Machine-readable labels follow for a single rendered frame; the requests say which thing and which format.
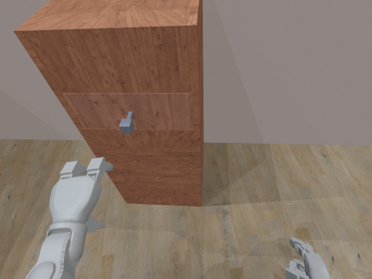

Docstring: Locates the robot right hand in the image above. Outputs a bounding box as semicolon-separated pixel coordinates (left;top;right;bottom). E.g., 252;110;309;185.
285;238;331;279

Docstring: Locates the robot left hand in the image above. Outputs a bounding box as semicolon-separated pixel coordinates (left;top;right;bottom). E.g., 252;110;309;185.
49;157;113;233

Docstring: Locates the drawer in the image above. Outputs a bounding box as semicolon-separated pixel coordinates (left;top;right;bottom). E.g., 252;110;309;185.
63;92;193;130

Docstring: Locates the cabinet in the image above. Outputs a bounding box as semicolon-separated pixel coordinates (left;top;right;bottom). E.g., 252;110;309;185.
14;0;204;207

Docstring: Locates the handle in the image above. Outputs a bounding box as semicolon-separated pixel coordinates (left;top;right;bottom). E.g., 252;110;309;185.
119;112;134;134

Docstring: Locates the left robot forearm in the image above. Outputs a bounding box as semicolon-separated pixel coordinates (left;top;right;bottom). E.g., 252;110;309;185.
25;221;87;279

